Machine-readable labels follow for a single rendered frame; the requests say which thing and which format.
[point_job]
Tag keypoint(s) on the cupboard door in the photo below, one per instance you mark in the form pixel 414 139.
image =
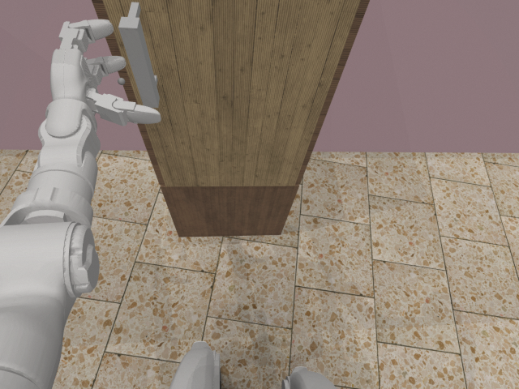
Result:
pixel 241 84

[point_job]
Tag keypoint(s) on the left robot upper arm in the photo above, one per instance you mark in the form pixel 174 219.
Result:
pixel 43 269

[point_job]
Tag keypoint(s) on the robot right thigh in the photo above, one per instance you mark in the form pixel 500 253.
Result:
pixel 306 380

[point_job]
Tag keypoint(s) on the robot right shin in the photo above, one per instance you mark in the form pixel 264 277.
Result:
pixel 299 368

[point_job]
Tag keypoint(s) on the handle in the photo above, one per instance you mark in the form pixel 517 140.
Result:
pixel 135 45

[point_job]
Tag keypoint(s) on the left robot hand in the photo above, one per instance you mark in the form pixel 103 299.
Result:
pixel 72 75

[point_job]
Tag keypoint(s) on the left robot forearm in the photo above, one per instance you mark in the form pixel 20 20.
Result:
pixel 63 181

